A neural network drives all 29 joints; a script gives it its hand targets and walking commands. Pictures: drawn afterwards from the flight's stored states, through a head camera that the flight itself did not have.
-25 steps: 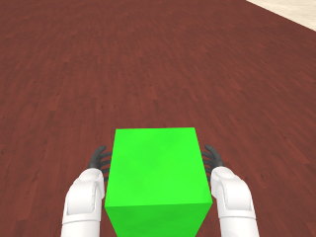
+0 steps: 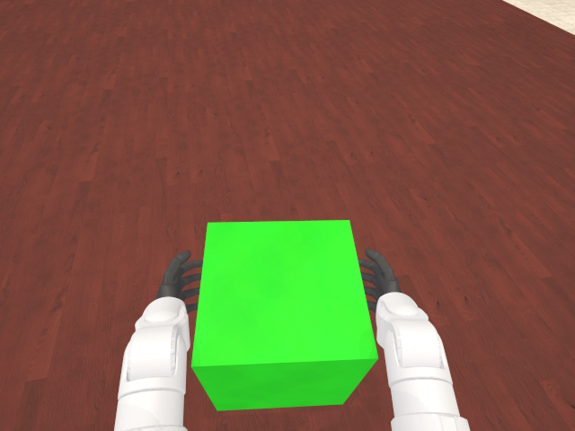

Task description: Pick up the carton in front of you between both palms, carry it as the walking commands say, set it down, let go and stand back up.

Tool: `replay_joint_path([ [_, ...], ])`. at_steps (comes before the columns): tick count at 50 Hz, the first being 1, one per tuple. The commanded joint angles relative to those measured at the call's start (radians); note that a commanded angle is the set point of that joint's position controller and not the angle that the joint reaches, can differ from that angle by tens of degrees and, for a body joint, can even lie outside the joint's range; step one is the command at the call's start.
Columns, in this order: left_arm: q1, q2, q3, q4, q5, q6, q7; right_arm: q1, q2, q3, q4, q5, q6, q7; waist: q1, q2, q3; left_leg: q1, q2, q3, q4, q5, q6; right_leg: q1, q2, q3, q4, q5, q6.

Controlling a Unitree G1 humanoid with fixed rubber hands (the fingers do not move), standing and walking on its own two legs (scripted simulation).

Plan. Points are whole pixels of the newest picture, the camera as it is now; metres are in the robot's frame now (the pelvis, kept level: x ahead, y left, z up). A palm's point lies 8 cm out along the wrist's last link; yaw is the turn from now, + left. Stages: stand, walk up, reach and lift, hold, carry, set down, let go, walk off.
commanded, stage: hold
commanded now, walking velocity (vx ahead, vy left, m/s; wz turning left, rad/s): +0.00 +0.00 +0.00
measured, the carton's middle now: (280, 320) +0.30 +0.01 -0.04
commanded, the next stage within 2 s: set down in 0.72 s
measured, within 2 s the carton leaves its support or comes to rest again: neither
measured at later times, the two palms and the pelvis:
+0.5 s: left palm (177, 302) +0.29 +0.15 +0.04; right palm (399, 331) +0.25 -0.14 +0.04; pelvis -0.02 +0.05 +0.01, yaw -9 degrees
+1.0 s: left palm (170, 282) +0.33 +0.17 +0.03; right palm (379, 312) +0.28 -0.12 +0.04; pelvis -0.02 +0.07 +0.00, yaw -11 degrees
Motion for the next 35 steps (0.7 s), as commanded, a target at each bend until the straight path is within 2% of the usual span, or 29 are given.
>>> replay_joint_path([
  [1,-0.419,-0.835,-0.596,-0.101,-0.25,-0.049,-0.215,-0.317,0.826,0.465,-0.031,0.162,-0.061,0.159,-0.049,-0.012,-0.258,0.445,-0.136,-0.215,0.004,0.42,0.004,-0.06,0.048,0.272,-0.153,0.648,0.004],
  [2,-0.45,-0.833,-0.621,-0.119,-0.265,-0.057,-0.221,-0.32,0.821,0.456,-0.029,0.155,-0.07,0.152,-0.058,-0.012,-0.256,0.422,-0.143,-0.211,-0.01,0.358,-0.006,-0.025,0.055,0.26,-0.165,0.578,0.007],
  [3,-0.466,-0.835,-0.631,-0.113,-0.272,-0.063,-0.221,-0.351,0.822,0.464,-0.039,0.165,-0.076,0.153,-0.06,0.016,-0.263,0.422,-0.154,-0.204,-0.012,0.341,-0.012,-0.008,0.06,0.257,-0.164,0.581,0.011],
  [4,-0.462,-0.828,-0.636,-0.117,-0.273,-0.067,-0.221,-0.347,0.828,0.467,-0.031,0.172,-0.082,0.15,-0.062,-0.004,-0.27,0.412,-0.156,-0.2,-0.017,0.309,-0.018,0.019,0.063,0.247,-0.182,0.52,0.018],
  [5,-0.444,-0.84,-0.628,-0.105,-0.258,-0.069,-0.215,-0.392,0.832,0.497,-0.055,0.188,-0.083,0.158,-0.036,0.01,-0.263,0.421,-0.168,-0.191,-0.024,0.276,-0.017,-0.008,0.062,0.243,-0.182,0.523,0.029],
  [7,-0.404,-0.852,-0.594,-0.067,-0.228,-0.072,-0.199,-0.448,0.85,0.547,-0.076,0.224,-0.078,0.176,-0.001,0.002,-0.268,0.444,-0.174,-0.186,-0.035,0.248,-0.006,-0.023,0.061,0.241,-0.175,0.539,0.043],
  [9,-0.374,-0.845,-0.549,-0.033,-0.195,-0.071,-0.187,-0.476,0.848,0.566,-0.069,0.239,-0.073,0.191,0.032,-0.012,-0.233,0.451,-0.173,-0.181,-0.046,0.197,0.003,-0.056,0.062,0.24,-0.188,0.469,0.047],
  [11,-0.373,-0.842,-0.521,-0.002,-0.174,-0.069,-0.182,-0.49,0.841,0.556,-0.044,0.234,-0.07,0.2,0.038,-0.018,-0.19,0.475,-0.165,-0.178,-0.051,0.158,0.007,-0.118,0.061,0.244,-0.204,0.386,0.04],
  [15,-0.41,-0.857,-0.526,0.016,-0.175,-0.061,-0.193,-0.494,0.844,0.515,0.004,0.213,-0.073,0.207,0.012,-0.013,-0.155,0.549,-0.153,-0.176,-0.047,0.119,0.002,-0.228,0.06,0.248,-0.232,0.258,0.016],
  [22,-0.482,-0.9,-0.568,0.003,-0.205,-0.053,-0.223,-0.492,0.873,0.469,0.04,0.19,-0.08,0.217,-0.029,0.018,-0.184,0.612,-0.135,-0.187,-0.051,0.074,-0.016,-0.288,0.076,0.238,-0.24,0.129,-0.015],
  [27,-0.509,-0.928,-0.57,0.022,-0.212,-0.047,-0.241,-0.509,0.891,0.449,0.059,0.185,-0.085,0.228,-0.032,0.033,-0.196,0.61,-0.119,-0.203,-0.07,-0.003,-0.026,-0.293,0.088,0.233,-0.231,0.072,-0.032],
  [35,-0.528,-0.95,-0.531,0.087,-0.199,-0.037,-0.255,-0.544,0.904,0.413,0.095,0.175,-0.086,0.251,-0.021,0.047,-0.202,0.609,-0.091,-0.245,-0.102,-0.071,-0.029,-0.286,0.09,0.238,-0.211,0.061,-0.035],
])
